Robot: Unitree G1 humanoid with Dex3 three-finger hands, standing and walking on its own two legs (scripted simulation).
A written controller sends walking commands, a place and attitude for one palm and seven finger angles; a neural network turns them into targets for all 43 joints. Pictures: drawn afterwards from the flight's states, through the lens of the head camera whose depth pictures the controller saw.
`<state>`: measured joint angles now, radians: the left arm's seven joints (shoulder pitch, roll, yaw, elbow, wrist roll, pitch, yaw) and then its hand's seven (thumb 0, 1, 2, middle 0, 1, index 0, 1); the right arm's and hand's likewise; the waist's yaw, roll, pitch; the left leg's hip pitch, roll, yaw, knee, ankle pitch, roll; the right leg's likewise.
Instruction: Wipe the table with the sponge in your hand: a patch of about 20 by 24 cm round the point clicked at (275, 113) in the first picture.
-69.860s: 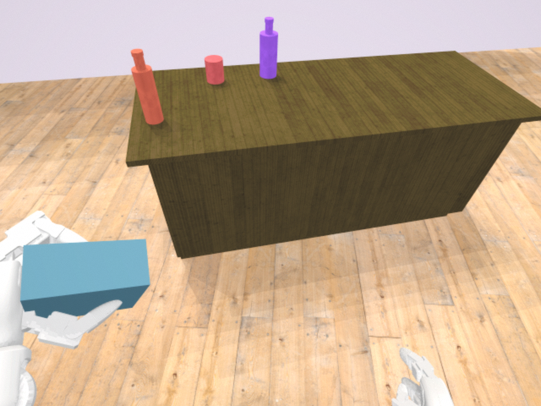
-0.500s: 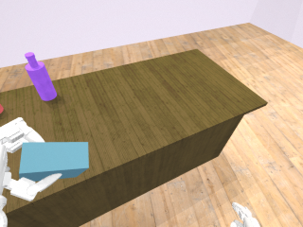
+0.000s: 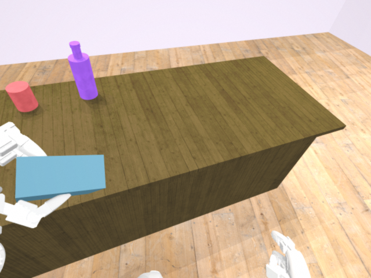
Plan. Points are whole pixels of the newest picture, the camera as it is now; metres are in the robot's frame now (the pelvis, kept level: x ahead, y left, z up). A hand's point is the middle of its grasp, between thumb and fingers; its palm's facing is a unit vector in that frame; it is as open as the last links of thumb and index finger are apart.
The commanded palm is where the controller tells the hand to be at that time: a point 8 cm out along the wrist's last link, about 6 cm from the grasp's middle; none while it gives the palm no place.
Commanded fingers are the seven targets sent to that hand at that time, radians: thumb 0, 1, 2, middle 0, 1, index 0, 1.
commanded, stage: step back with the hand held close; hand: left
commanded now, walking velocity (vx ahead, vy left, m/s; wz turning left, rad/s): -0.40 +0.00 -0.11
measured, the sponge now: (71, 178) +0.23 +0.22 +0.15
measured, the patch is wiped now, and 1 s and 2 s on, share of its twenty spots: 0.95 0.95 0.95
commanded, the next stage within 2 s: stop stepping back and stand still in 0.34 s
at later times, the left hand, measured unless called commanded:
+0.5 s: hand (42, 223) +0.15 +0.22 +0.17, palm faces +0.23 -0.89 -0.38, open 9.4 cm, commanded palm +0.08 +0.26 +0.19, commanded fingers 0.00 0.10 1.30 -1.20 -1.60 -1.20 -1.60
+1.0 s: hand out of the picture +0.01 +0.21 +0.17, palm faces +0.33 -0.88 -0.35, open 9.4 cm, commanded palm -0.04 +0.26 +0.19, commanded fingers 0.00 0.10 1.30 -1.20 -1.60 -1.20 -1.60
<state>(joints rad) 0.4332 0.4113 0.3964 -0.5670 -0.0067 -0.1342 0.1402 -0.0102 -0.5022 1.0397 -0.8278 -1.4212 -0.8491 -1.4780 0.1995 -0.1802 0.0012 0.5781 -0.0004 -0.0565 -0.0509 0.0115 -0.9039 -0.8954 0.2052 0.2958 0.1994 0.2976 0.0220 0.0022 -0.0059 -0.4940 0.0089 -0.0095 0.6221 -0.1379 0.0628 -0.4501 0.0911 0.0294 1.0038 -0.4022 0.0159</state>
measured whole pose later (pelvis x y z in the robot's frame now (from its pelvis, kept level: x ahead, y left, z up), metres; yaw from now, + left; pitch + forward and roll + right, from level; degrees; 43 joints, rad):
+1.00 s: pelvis -0.21 -0.01 +0.00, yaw -2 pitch +0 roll +0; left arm 0.49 0.37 0.32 -0.50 -0.04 -0.10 0.14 -0.01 -0.51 1.04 -0.83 -1.43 -0.85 -1.48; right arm 0.23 -0.22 0.00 0.61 0.02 -0.08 -0.08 0.01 -0.90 -0.90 0.21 0.30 0.20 0.30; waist -0.05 -0.03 -0.10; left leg -0.28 0.05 0.00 0.61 -0.36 -0.01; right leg -0.41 -0.02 -0.06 0.68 -0.33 -0.01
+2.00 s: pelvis -0.21 -0.01 +0.02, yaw +0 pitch +0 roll -1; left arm 0.48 0.34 0.29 -0.45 -0.04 -0.09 0.16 -0.01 -0.50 1.04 -0.83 -1.43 -0.85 -1.48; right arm 0.17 -0.20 0.03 0.59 0.01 -0.07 -0.06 0.01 -0.90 -0.90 0.21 0.30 0.20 0.30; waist 0.01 0.02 -0.03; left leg -0.22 0.01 0.01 0.48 -0.26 0.00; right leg -0.26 0.03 -0.05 0.42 -0.17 -0.03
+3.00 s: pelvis -0.22 +0.00 +0.02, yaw -1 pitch +0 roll -1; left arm 0.48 0.33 0.29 -0.42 -0.04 -0.09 0.17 -0.01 -0.50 1.04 -0.83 -1.44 -0.85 -1.48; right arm 0.19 -0.22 0.02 0.61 0.01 -0.06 -0.07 0.01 -0.90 -0.90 0.21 0.30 0.20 0.30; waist 0.01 0.03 -0.04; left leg -0.22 0.00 0.03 0.46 -0.25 0.02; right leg -0.26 0.02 -0.03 0.39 -0.14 -0.01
